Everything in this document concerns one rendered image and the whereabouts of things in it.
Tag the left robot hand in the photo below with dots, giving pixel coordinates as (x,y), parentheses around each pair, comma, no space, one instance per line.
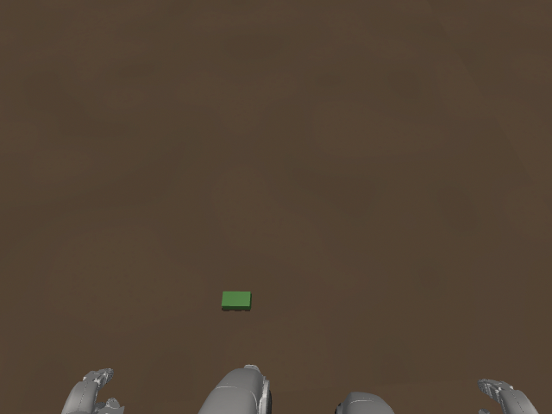
(84,395)

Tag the small box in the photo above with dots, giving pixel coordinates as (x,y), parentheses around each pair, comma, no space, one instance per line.
(237,300)

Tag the right robot hand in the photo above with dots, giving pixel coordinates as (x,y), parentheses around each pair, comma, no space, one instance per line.
(511,401)

